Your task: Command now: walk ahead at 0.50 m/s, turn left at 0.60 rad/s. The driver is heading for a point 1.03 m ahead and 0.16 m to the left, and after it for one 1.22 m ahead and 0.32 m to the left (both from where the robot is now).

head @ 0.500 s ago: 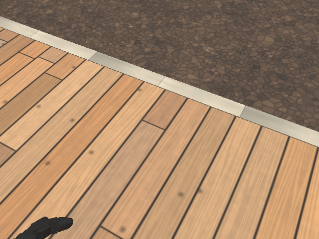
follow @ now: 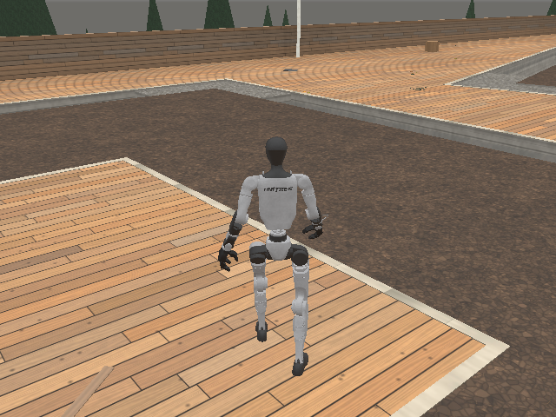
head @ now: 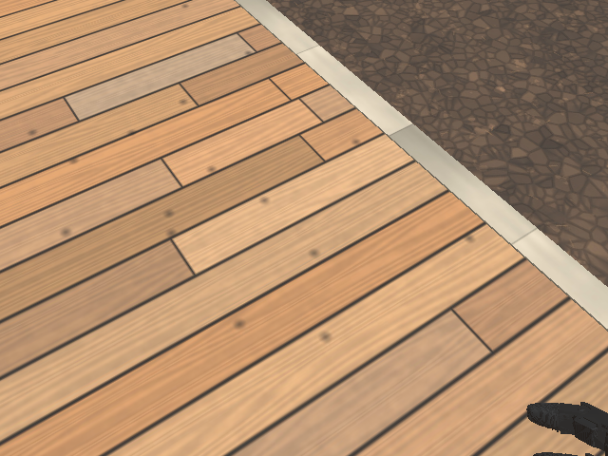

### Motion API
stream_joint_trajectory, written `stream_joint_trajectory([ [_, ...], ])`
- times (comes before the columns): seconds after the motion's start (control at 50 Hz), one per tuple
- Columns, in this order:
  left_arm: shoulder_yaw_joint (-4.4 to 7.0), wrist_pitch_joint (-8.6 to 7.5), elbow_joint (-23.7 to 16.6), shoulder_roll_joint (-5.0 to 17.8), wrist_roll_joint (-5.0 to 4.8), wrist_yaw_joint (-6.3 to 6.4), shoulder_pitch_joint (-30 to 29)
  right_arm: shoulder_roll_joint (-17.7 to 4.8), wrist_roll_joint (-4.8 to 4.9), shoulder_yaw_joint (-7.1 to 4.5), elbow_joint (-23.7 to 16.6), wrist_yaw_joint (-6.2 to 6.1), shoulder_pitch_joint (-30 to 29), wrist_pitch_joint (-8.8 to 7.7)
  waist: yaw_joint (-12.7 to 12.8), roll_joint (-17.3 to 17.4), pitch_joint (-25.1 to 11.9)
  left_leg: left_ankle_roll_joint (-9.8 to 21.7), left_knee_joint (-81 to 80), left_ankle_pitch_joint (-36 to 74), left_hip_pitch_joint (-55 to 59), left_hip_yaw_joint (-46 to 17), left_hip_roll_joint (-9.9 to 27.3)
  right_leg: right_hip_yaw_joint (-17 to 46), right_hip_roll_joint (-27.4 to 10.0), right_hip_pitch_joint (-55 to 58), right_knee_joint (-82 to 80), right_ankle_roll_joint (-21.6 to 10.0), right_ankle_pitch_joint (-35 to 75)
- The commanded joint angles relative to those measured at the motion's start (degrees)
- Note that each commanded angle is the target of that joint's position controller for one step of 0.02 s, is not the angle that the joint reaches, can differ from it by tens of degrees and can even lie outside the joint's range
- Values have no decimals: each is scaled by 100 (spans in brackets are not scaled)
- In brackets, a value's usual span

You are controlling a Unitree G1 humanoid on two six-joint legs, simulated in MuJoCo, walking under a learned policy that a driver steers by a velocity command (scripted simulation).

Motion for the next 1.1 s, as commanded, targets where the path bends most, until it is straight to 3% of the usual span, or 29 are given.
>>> stream_joint_trajectory([
  [0.02,159,-26,-463,910,80,87,-253,-1377,25,-635,160,-167,2217,46,-1490,-19,-1323,676,-365,1,3737,-626,-24,182,-848,-1952,3421,-452,4654],
  [0.04,-116,-171,-838,80,295,2,239,-2006,61,-672,86,-201,1923,-18,-685,1493,-1804,1738,-928,-982,5369,-3992,1465,706,356,-4466,5391,-134,-737],
  [0.06,-50,-378,-895,582,94,-80,-360,-1528,30,-539,-54,-172,2147,-108,-1189,848,-2430,1878,-1671,-1788,5545,-5014,1729,1920,357,-5057,5953,-200,-832],
  [0.08,9,-480,-1069,803,-101,-120,-868,-1232,-15,-442,43,-158,1952,-191,-1211,597,-1557,1587,-1778,-1382,4966,-4167,1560,1902,105,-5464,5813,-299,-235],
  [0.1,-27,-535,-1060,722,-32,-94,-924,-1099,-1,-391,44,-162,1626,-229,-950,167,-1070,1386,-1780,-797,4103,-3481,1300,1884,-135,-5207,5293,-340,270],
  [0.12,-2,-538,-996,727,126,-57,-914,-951,-24,-340,-6,-173,1241,-232,-705,12,-765,1245,-1823,-129,3333,-2977,1078,1874,-284,-4819,4809,-289,530],
  [0.14,33,-480,-962,764,185,-60,-803,-825,-92,-286,-86,-194,1013,-237,-500,107,-649,1200,-1942,392,2812,-2670,918,1912,-384,-4423,4572,-247,717],
  [0.2,2,-304,-952,568,249,-64,-760,-870,-77,-289,-4,-272,958,-273,-347,126,-499,1268,-2140,1185,2011,-2217,753,1751,-332,-4061,3937,6,994],
  [0.3,-145,-289,-1234,216,228,-111,-1878,-1049,-14,-342,259,-414,1352,-215,-738,253,-205,865,-2085,572,1463,-1702,276,1653,66,-3630,1796,158,2812],
  [0.4,-57,-373,-1400,469,111,-210,-2294,-1015,51,-345,501,-442,1749,-157,-854,394,-192,681,-1543,-95,1995,-2395,529,1905,260,-3255,893,-3,2824],
  [0.46,66,-436,-1266,625,106,-196,-1673,-919,26,-332,499,-450,1633,-98,-484,609,-339,487,-880,169,2185,-2689,492,1785,308,-2449,586,-297,2187],
  [0.48,150,-465,-1173,788,172,-158,-1104,-680,-4,-246,462,-431,1636,-105,-208,490,-772,301,-85,311,1969,-2459,193,1924,47,-1454,546,-519,2149],
  [0.5,218,-467,-1094,1095,241,-118,-236,-318,-122,-108,389,-424,1794,-119,54,-274,-1628,66,1555,-747,1293,-1878,-201,2920,-963,-1,631,-858,1951],
  [0.52,320,-392,-816,1458,275,-182,178,-171,107,-53,286,-427,2602,-174,-336,-2312,-2099,-282,3257,-2780,-670,-1301,-814,5778,-2022,1393,-125,-1782,355],
  [0.54,195,-382,-907,865,129,-223,30,-739,139,-143,512,-452,2496,-178,-185,-1455,-1585,-371,3900,-2510,-1244,-1515,-405,6012,-1950,1093,-418,-1678,-850],
  [0.56,112,-350,-923,559,118,-204,-195,-966,87,-206,456,-442,1843,-162,-47,-897,-900,-398,3998,-1976,-1361,-1373,-248,5066,-1696,443,-460,-1464,-602],
  [0.58,65,-315,-949,491,183,-202,-457,-909,16,-197,389,-453,1474,-157,-129,-486,-564,-413,3877,-1626,-1183,-1182,-86,4394,-1454,-191,-513,-1374,138],
  [0.6,34,-296,-895,401,208,-194,-594,-822,-46,-200,311,-437,1212,-186,-199,-428,-266,-410,3574,-1388,-1116,-1160,49,3931,-1265,-663,-613,-1410,810],
  [0.66,-18,-346,-758,282,183,-172,-590,-498,-13,-142,331,-361,1278,-194,-423,-731,-277,-408,2868,-1193,-647,-922,265,3126,-975,-1113,-898,-1456,1808],
  [0.76,76,-305,-537,682,82,-135,-390,-232,-88,22,143,-277,486,-265,-247,-556,-138,-515,1138,-107,-576,-574,399,2369,-939,-1204,-1236,-1541,2532],
  [0.9,109,-136,-177,904,-36,-115,140,-396,2,8,-81,-132,-412,-340,-76,-638,53,-353,-292,393,96,-352,130,2028,-1138,-830,-1004,-1270,2767],
  [0.94,126,-70,-137,993,-54,-84,48,-561,-27,-77,9,-126,-46,-353,-408,-643,-139,-164,-621,234,821,-191,-34,1883,-1127,-725,-481,-1115,3666],
  [0.96,91,-52,-129,915,-51,-69,49,-760,-63,-195,225,-159,594,-343,-731,-536,-541,-20,-768,234,1795,-70,-176,1634,-892,-867,314,-978,4409],
  [0.98,-15,-61,-191,683,25,-62,58,-1062,-103,-329,434,-222,1507,-332,-1143,-316,-1168,219,-664,218,3282,-540,272,1452,-608,-1654,1609,-767,3947],
  [1.0,-213,-140,-405,96,144,-76,422,-1651,-215,-451,492,-289,2134,-282,-1140,979,-1952,932,-883,-431,5270,-2866,1804,1096,219,-3792,3844,-337,1475],
  [1.02,-199,-236,-348,242,42,-76,476,-1382,-145,-375,531,-274,2270,-274,-1192,1340,-2310,1266,-1597,-1287,5265,-4322,2221,1875,432,-4583,4858,-342,-786],
  [1.04,-53,-271,-432,705,-107,-101,98,-1052,-104,-258,557,-258,1950,-302,-1159,878,-1432,1020,-1710,-1544,4601,-3590,2026,2062,123,-5037,5214,-402,-471],
  [1.08,-29,-240,-497,642,-53,-93,-340,-678,-123,-139,559,-231,1247,-357,-831,494,-584,714,-2060,-1007,3279,-2287,1531,1890,-291,-4831,4767,-412,463],
  [1.1,3,-166,-457,595,-12,-80,-282,-526,-159,-101,569,-214,1014,-415,-649,583,-402,621,-2256,-556,2814,-1853,1355,1944,-430,-4530,4546,-380,780],
])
